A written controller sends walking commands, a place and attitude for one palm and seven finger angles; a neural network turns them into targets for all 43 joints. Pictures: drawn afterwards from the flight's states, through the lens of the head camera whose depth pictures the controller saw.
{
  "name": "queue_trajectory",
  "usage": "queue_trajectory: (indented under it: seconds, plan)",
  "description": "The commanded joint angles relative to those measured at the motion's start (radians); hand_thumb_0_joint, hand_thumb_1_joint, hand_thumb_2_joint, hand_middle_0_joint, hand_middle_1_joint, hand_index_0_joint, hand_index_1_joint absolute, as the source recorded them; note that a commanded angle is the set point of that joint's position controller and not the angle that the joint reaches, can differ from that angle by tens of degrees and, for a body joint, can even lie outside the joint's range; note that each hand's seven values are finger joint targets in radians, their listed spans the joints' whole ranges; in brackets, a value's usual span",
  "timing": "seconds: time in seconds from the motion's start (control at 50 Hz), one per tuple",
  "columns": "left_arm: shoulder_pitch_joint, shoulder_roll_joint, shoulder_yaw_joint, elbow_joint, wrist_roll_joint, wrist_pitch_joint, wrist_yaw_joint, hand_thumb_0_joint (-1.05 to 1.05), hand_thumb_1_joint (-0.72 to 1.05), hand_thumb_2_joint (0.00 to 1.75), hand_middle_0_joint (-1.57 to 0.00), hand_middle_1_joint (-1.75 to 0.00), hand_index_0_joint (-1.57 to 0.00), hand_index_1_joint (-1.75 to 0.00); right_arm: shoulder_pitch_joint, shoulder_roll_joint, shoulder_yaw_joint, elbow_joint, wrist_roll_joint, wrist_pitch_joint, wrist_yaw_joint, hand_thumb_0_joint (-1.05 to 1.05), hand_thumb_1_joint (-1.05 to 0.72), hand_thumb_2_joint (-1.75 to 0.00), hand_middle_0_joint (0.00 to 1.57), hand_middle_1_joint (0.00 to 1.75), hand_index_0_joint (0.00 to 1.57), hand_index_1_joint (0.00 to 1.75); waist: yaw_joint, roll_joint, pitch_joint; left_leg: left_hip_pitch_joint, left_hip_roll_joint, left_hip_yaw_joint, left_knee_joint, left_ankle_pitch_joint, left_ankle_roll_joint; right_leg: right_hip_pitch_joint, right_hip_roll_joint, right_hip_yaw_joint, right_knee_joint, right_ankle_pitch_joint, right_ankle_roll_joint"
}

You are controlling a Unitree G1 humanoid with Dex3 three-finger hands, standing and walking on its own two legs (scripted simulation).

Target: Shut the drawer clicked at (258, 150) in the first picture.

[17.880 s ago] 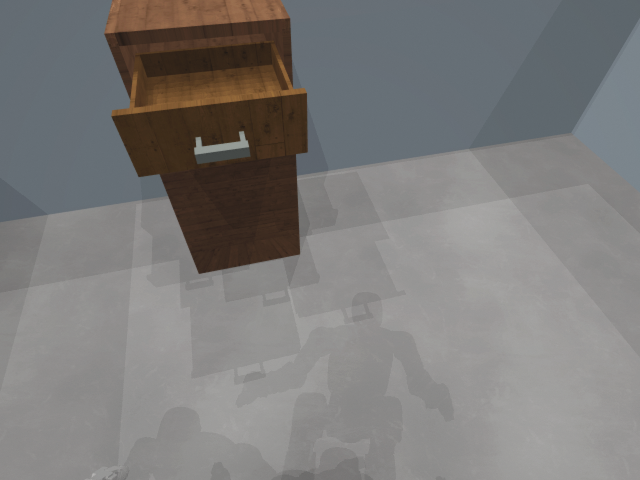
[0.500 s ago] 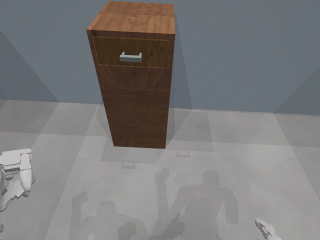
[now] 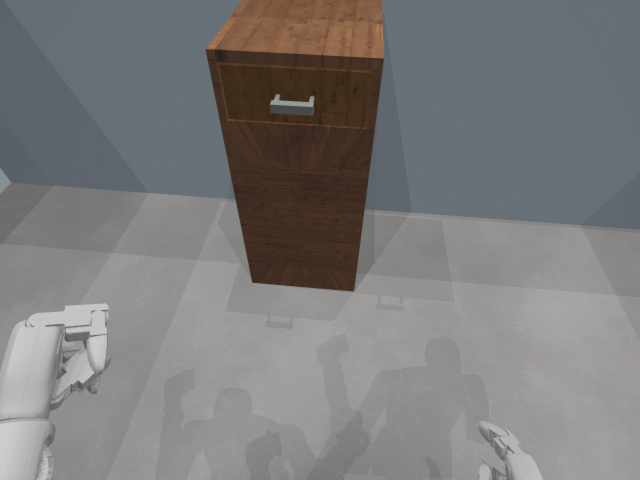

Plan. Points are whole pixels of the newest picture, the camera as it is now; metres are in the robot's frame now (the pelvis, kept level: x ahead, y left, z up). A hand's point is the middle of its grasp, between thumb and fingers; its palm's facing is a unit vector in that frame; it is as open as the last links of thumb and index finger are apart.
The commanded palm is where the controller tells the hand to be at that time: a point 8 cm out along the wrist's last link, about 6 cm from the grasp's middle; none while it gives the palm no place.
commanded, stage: let the arm hang, fingers relaxed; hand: left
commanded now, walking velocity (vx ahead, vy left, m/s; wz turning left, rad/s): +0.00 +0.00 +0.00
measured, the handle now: (293, 103) +0.90 +0.12 +0.02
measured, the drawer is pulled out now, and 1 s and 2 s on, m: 0.00 0.00 0.00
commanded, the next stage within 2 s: look to check the result in 1.04 s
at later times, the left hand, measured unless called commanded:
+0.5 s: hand out of the picture -0.04 +0.21 -0.16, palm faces +0.01 -0.97 -0.25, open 5.1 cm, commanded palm none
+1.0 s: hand out of the picture +0.05 +0.20 -0.15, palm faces -0.01 -0.97 -0.26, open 7.3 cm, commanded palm none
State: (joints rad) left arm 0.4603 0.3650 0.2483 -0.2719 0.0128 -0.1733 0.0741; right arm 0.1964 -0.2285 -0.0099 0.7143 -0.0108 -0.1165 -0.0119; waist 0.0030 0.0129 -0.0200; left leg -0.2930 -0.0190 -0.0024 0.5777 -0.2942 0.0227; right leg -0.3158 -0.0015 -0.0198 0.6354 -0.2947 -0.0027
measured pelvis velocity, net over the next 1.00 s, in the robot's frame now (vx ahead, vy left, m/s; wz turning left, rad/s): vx -0.02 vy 0.00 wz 0.00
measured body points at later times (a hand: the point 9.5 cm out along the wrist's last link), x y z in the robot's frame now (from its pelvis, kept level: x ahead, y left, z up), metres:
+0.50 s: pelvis -0.01 +0.00 +0.01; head +0.02 +0.00 +0.46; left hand -0.03 +0.26 -0.14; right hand -0.01 -0.25 -0.14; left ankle +0.01 +0.11 -0.73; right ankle +0.00 -0.12 -0.73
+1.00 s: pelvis -0.02 +0.00 +0.01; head -0.01 -0.01 +0.46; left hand +0.05 +0.25 -0.13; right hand +0.02 -0.26 -0.14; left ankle +0.01 +0.11 -0.73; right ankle +0.00 -0.12 -0.73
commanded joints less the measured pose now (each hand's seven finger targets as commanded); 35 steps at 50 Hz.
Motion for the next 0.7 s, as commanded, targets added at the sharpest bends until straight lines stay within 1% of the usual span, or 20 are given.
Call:
queue_trajectory:
  seconds: [0.0, 0.02, 0.04, 0.06, 0.08, 0.1, 0.12, 0.14, 0.18, 0.22, 0.24, 0.28, 0.32, 0.36, 0.4, 0.48, 0.52, 0.58, 0.66, 0.68]
  plan:
    - [-0.105, -0.049, -0.153, 0.498, 0.018, 0.169, -0.055, 0.0, 0.9, 0.9, -1.24, -1.43, -1.24, -1.43, 0.008, -0.173, -0.048, -0.024, -0.019, 0.044, 0.009, 0.0, -0.9, -0.9, 0.2, 0.3, 0.2, 0.3, -0.023, -0.067, -0.067, 0.054, 0.258, -0.296, -0.118, 0.688, 0.147, -0.062, -0.011, 0.044, 0.135, -0.135, -0.002]
    - [-0.11, -0.044, -0.155, 0.564, 0.018, 0.164, -0.054, 0.0, 0.9, 0.9, -1.2, -1.38, -1.2, -1.38, 0.0, -0.18, -0.045, -0.017, -0.024, 0.05, 0.005, 0.0, -0.9, -0.9, 0.2, 0.3, 0.2, 0.3, -0.004, -0.096, -0.097, 0.08, 0.242, -0.271, -0.089, 0.741, 0.142, -0.008, -0.018, 0.045, 0.06, -0.064, -0.007]
    - [-0.103, -0.025, -0.155, 0.644, 0.019, 0.159, -0.052, 0.0, 0.9, 0.9, -1.16, -1.34, -1.16, -1.34, -0.018, -0.185, -0.044, -0.008, -0.021, 0.055, 0.002, 0.0, -0.9, -0.9, 0.2, 0.3, 0.2, 0.3, 0.015, -0.111, -0.127, 0.081, 0.189, -0.204, -0.046, 0.731, 0.104, 0.092, -0.032, 0.05, -0.037, 0.15, -0.012]
    - [-0.11, 0.012, -0.154, 0.723, 0.019, 0.156, -0.051, 0.0, 0.9, 0.9, -1.12, -1.3, -1.12, -1.3, -0.029, -0.168, -0.044, 0.007, -0.012, 0.062, 0.002, 0.0, -0.9, -0.9, 0.2, 0.3, 0.2, 0.3, 0.014, -0.113, -0.124, 0.038, 0.113, -0.122, -0.015, 0.562, 0.051, 0.162, -0.079, 0.107, -0.091, 0.366, -0.028]
    - [-0.139, 0.043, -0.161, 0.791, 0.017, 0.157, -0.052, 0.0, 0.9, 0.9, -1.08, -1.25, -1.08, -1.25, -0.016, -0.148, -0.04, 0.025, -0.007, 0.074, 0.004, 0.0, -0.9, -0.9, 0.2, 0.3, 0.2, 0.3, -0.003, -0.099, -0.084, 0.018, 0.06, -0.075, -0.016, 0.333, 0.014, 0.155, -0.143, 0.172, -0.133, 0.441, -0.057]
    - [-0.181, 0.07, -0.164, 0.851, 0.016, 0.157, -0.053, 0.0, 0.9, 0.9, -1.04, -1.21, -1.04, -1.21, -0.021, -0.142, -0.04, 0.039, -0.009, 0.09, 0.002, 0.0, -0.9, -0.9, 0.2, 0.3, 0.2, 0.3, -0.01, -0.163, -0.066, 0.014, 0.029, -0.049, -0.004, 0.193, 0.003, 0.146, -0.165, 0.213, -0.172, 0.468, -0.081]
    - [-0.208, 0.067, -0.171, 0.911, 0.013, 0.157, -0.052, 0.0, 0.9, 0.9, -1.0, -1.17, -1.0, -1.17, -0.023, -0.131, -0.04, 0.068, -0.012, 0.101, -0.002, 0.0, -0.9, -0.9, 0.2, 0.3, 0.2, 0.3, -0.016, -0.163, -0.035, 0.031, 0.023, -0.036, -0.004, 0.126, 0.0, 0.123, -0.183, 0.233, -0.201, 0.493, -0.094]
    - [-0.23, 0.063, -0.181, 0.962, 0.009, 0.156, -0.052, 0.0, 0.9, 0.9, -0.96, -1.12, -0.96, -1.12, -0.009, -0.125, -0.036, 0.096, -0.012, 0.106, -0.003, 0.0, -0.9, -0.9, 0.2, 0.3, 0.2, 0.3, -0.025, -0.103, -0.034, 0.067, 0.029, -0.039, -0.029, 0.125, -0.001, 0.112, -0.175, 0.228, -0.207, 0.479, -0.097]
    - [-0.257, 0.034, -0.197, 1.047, 0.001, 0.16, -0.052, 0.0, 0.9, 0.9, -0.88, -1.04, -0.88, -1.04, 0.0, -0.109, -0.025, 0.15, -0.012, 0.108, -0.007, 0.0, -0.9, -0.9, 0.2, 0.3, 0.2, 0.3, -0.029, 0.046, -0.025, 0.116, 0.066, -0.072, -0.114, 0.22, 0.004, 0.095, -0.109, 0.18, -0.204, 0.321, -0.069]
    - [-0.223, 0.01, -0.2, 1.127, -0.005, 0.163, -0.049, 0.0, 0.9, 0.9, -0.8, -0.95, -0.8, -0.95, -0.006, -0.107, -0.021, 0.187, -0.012, 0.11, -0.012, 0.0, -0.9, -0.9, 0.2, 0.3, 0.2, 0.3, -0.005, 0.127, -0.024, 0.103, 0.099, -0.101, -0.154, 0.248, 0.017, 0.133, -0.081, 0.145, -0.226, 0.228, -0.049]
    - [-0.213, 0.006, -0.204, 1.164, -0.005, 0.164, -0.05, 0.0, 0.9, 0.9, -0.76, -0.91, -0.76, -0.91, -0.005, -0.106, -0.019, 0.206, -0.01, 0.11, -0.014, 0.0, -0.9, -0.9, 0.2, 0.3, 0.2, 0.3, -0.002, 0.137, -0.027, 0.103, 0.103, -0.103, -0.166, 0.232, 0.019, 0.147, -0.077, 0.143, -0.239, 0.205, -0.049]
    - [-0.204, -0.001, -0.207, 1.22, -0.004, 0.163, -0.053, 0.0, 0.9, 0.9, -0.68, -0.82, -0.68, -0.82, 0.014, -0.104, -0.019, 0.241, -0.008, 0.11, -0.019, 0.0, -0.9, -0.9, 0.2, 0.3, 0.2, 0.3, -0.003, 0.117, -0.028, 0.112, 0.105, -0.1, -0.178, 0.202, 0.019, 0.157, -0.079, 0.144, -0.268, 0.189, -0.054]
    - [-0.214, 0.002, -0.213, 1.26, -0.005, 0.164, -0.053, 0.0, 0.9, 0.9, -0.6, -0.73, -0.6, -0.73, 0.036, -0.11, -0.021, 0.271, -0.004, 0.113, -0.02, 0.0, -0.9, -0.9, 0.2, 0.3, 0.2, 0.3, -0.009, 0.052, 0.003, 0.119, 0.111, -0.107, -0.196, 0.169, 0.021, 0.132, -0.077, 0.135, -0.29, 0.145, -0.055]
    - [-0.21, -0.001, -0.217, 1.295, -0.005, 0.165, -0.053, 0.0, 0.9, 0.9, -0.52, -0.65, -0.52, -0.65, 0.052, -0.113, -0.022, 0.3, -0.004, 0.114, -0.021, 0.0, -0.9, -0.9, 0.2, 0.3, 0.2, 0.3, -0.008, 0.048, 0.035, 0.112, 0.112, -0.112, -0.216, 0.14, 0.024, 0.117, -0.075, 0.131, -0.309, 0.102, -0.055]
    - [-0.202, 0.001, -0.22, 1.322, -0.006, 0.163, -0.052, 0.0, 0.9, 0.9, -0.44, -0.56, -0.44, -0.56, 0.064, -0.12, -0.023, 0.319, -0.002, 0.113, -0.022, 0.0, -0.9, -0.9, 0.2, 0.3, 0.2, 0.3, -0.007, 0.033, 0.03, 0.122, 0.116, -0.115, -0.224, 0.141, 0.026, 0.119, -0.074, 0.129, -0.312, 0.093, -0.055]
    - [-0.206, -0.001, -0.22, 1.358, -0.005, 0.165, -0.051, 0.0, 0.9, 0.9, -0.28, -0.39, -0.28, -0.39, 0.079, -0.118, -0.025, 0.349, -0.004, 0.114, -0.022, 0.0, -0.9, -0.9, 0.2, 0.3, 0.2, 0.3, -0.008, -0.006, 0.072, 0.1, 0.117, -0.122, -0.254, 0.076, 0.028, 0.098, -0.072, 0.125, -0.324, 0.029, -0.055]
    - [-0.204, 0.002, -0.219, 1.367, -0.004, 0.166, -0.05, 0.0, 0.9, 0.9, -0.2, -0.3, -0.2, -0.3, 0.08, -0.114, -0.026, 0.358, -0.004, 0.113, -0.022, 0.0, -0.9, -0.9, 0.2, 0.3, 0.2, 0.3, -0.006, 0.003, 0.079, 0.092, 0.115, -0.122, -0.261, 0.06, 0.029, 0.095, -0.074, 0.125, -0.325, 0.013, -0.055]
    - [-0.214, 0.003, -0.215, 1.37, -0.003, 0.166, -0.049, 0.0, 0.9, 0.9, -0.2, -0.3, -0.2, -0.3, 0.078, -0.119, -0.029, 0.364, -0.007, 0.113, -0.021, 0.0, -0.9, -0.9, 0.2, 0.3, 0.2, 0.3, -0.006, 0.004, 0.093, 0.081, 0.114, -0.128, -0.274, 0.027, 0.03, 0.085, -0.072, 0.127, -0.323, -0.005, -0.056]
    - [-0.227, 0.01, -0.21, 1.368, -0.002, 0.161, -0.048, 0.0, 0.9, 0.9, -0.2, -0.3, -0.2, -0.3, 0.073, -0.118, -0.031, 0.369, -0.007, 0.107, -0.02, 0.0, -0.9, -0.9, 0.2, 0.3, 0.2, 0.3, -0.006, -0.018, 0.075, 0.092, 0.112, -0.125, -0.27, 0.067, 0.03, 0.094, -0.077, 0.128, -0.319, 0.021, -0.055]
    - [-0.231, 0.01, -0.209, 1.367, -0.002, 0.159, -0.048, 0.0, 0.9, 0.9, -0.2, -0.3, -0.2, -0.3, 0.068, -0.119, -0.032, 0.369, -0.007, 0.107, -0.02, 0.0, -0.9, -0.9, 0.2, 0.3, 0.2, 0.3, -0.005, -0.007, 0.08, 0.094, 0.109, -0.121, -0.266, 0.083, 0.029, 0.091, -0.078, 0.134, -0.321, 0.033, -0.055]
